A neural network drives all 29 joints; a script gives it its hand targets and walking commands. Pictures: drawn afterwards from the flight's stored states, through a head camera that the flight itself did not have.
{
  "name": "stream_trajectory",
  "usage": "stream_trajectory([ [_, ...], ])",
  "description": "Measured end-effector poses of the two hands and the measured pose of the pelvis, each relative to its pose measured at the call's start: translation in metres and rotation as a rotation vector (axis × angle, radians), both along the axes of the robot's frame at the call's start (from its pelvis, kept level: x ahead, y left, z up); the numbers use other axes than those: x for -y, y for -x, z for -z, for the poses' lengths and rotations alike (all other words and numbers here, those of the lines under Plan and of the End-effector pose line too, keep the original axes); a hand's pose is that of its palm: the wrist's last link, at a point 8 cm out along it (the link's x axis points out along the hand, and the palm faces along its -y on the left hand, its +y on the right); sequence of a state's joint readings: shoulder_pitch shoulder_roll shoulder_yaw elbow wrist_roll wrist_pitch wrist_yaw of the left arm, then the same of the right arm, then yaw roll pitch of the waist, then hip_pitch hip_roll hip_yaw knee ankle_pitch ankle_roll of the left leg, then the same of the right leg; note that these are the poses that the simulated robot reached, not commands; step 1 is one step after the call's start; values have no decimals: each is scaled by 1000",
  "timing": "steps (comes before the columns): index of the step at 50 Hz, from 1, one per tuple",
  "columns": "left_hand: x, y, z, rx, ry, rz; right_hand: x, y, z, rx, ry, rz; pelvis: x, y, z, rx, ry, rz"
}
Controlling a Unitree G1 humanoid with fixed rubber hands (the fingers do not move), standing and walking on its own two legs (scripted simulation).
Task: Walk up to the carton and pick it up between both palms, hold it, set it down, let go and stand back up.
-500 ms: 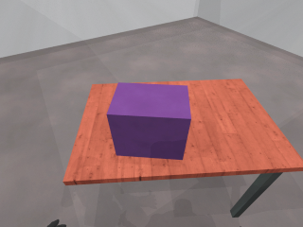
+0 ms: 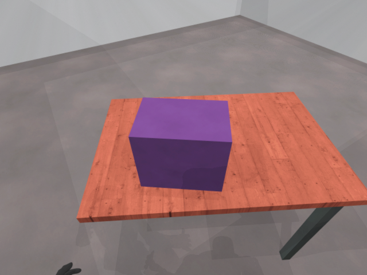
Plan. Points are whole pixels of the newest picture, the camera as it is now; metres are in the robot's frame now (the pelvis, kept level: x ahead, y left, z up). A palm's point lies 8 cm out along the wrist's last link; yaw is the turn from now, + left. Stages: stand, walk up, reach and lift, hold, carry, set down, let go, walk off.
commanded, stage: stand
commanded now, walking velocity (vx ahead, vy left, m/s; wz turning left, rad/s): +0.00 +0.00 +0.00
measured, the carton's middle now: (182, 145) +0.50 +0.03 -0.01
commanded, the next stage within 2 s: none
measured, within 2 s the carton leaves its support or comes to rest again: neither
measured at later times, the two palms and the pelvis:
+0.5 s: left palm out of the picture +0.11 +0.29 -0.09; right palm out of the picture +0.10 -0.25 -0.12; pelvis +0.00 +0.00 +0.00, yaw +0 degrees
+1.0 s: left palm out of the picture +0.11 +0.29 -0.09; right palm out of the picture +0.10 -0.25 -0.12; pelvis +0.00 +0.00 +0.00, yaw +0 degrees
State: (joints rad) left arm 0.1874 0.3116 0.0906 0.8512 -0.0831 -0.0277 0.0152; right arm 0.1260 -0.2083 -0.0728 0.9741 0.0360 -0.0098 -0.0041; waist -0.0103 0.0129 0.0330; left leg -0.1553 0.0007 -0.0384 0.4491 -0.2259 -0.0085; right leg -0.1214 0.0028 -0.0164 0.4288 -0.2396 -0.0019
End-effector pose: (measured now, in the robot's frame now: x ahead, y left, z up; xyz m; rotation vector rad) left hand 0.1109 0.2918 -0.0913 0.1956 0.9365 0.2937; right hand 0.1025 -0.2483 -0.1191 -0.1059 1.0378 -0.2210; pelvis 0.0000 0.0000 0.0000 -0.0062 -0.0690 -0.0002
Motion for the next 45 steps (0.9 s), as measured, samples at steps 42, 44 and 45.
stream_trajectory([
  [42, 0, 0, 3, -30, -2, 1, -2, 7, 5, -45, -2, -16, 0, 0, 0, 0, 0, 0],
  [44, -1, 1, 3, -32, -2, 0, -2, 7, 5, -46, -1, -14, 0, 0, 0, 0, 0, 0],
  [45, -1, 1, 3, -34, -2, 0, -2, 7, 5, -47, -1, -13, 0, 0, 0, 0, 0, 0],
])
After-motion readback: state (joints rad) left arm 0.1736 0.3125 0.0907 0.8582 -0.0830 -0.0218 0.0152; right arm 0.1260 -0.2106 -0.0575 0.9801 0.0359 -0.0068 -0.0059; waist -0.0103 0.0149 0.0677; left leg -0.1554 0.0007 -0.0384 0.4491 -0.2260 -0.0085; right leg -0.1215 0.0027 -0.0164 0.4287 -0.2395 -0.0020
